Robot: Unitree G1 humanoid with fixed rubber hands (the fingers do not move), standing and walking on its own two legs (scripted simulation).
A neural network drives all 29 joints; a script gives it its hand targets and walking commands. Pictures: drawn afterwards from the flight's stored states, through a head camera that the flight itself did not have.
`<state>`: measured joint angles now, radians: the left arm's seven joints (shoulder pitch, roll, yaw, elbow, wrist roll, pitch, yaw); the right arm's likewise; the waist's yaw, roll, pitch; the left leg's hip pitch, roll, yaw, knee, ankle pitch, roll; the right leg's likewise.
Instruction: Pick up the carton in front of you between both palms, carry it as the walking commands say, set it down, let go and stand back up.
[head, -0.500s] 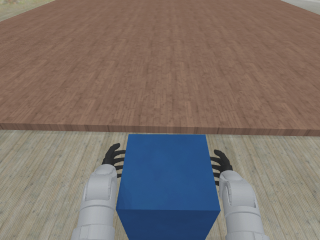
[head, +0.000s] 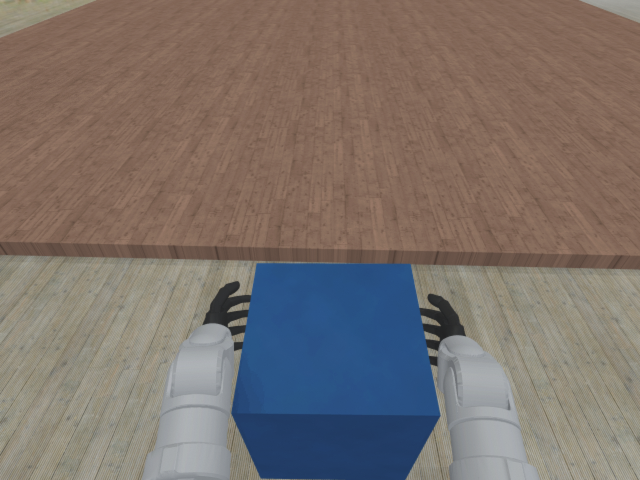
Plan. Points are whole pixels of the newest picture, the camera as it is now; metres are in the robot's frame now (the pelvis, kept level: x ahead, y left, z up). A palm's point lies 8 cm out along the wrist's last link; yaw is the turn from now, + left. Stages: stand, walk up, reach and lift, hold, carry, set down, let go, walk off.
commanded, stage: hold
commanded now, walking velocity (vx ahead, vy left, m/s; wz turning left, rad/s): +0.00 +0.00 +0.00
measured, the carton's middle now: (332, 375) +0.29 +0.00 -0.03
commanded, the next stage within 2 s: carry in 0.26 s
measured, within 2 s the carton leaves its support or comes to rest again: neither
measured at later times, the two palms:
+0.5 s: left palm (207, 314) +0.32 +0.17 +0.06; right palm (434, 320) +0.32 -0.13 +0.06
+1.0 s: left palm (212, 204) +0.55 +0.22 +0.08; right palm (383, 207) +0.55 -0.08 +0.07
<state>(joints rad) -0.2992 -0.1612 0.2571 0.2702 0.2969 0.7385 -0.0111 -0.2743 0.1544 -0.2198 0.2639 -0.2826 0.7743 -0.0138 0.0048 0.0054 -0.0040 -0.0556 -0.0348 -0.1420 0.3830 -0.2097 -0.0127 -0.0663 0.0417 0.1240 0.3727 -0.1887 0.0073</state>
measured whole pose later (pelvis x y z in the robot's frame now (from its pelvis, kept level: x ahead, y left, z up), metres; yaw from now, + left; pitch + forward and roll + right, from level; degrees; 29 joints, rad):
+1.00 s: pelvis +0.28 +0.06 -0.02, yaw +0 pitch +4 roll +1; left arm -0.20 -0.13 0.15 -0.37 0.09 1.23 0.10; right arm -0.20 0.14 -0.09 -0.32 -0.11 1.23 -0.10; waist 0.01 -0.04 -0.10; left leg -0.42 0.02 0.25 0.58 -0.22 0.09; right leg -0.23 -0.10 -0.08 0.90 -0.48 0.02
